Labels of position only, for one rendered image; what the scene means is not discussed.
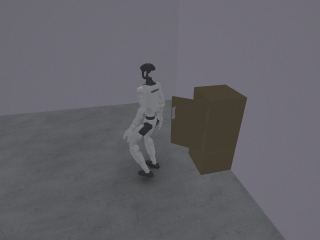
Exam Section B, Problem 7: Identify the robot shin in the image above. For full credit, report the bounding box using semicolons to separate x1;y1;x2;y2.
145;138;157;165
129;147;150;173

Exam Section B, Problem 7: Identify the cupboard door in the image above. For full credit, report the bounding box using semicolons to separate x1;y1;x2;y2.
170;96;208;151

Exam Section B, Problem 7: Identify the robot right forearm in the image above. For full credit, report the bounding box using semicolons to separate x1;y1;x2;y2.
157;102;165;118

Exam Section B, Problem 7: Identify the robot left upper arm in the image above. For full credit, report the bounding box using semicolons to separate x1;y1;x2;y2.
136;85;147;114

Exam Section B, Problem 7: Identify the left robot shin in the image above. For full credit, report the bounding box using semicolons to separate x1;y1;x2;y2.
129;147;150;173

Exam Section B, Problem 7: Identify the handle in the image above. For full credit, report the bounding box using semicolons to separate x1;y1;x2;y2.
172;106;176;119

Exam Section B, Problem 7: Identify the robot right upper arm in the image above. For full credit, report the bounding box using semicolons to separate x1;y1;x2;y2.
155;82;165;105

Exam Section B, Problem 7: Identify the robot left forearm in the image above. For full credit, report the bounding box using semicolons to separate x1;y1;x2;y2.
129;108;144;131

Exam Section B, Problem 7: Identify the robot right hand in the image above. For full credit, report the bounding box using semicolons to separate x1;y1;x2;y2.
156;116;163;129

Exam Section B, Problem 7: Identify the robot left hand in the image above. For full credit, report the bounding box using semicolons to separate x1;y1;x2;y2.
123;129;134;143

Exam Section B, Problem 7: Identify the right robot shin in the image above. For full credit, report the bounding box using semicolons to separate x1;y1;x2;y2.
145;138;157;165

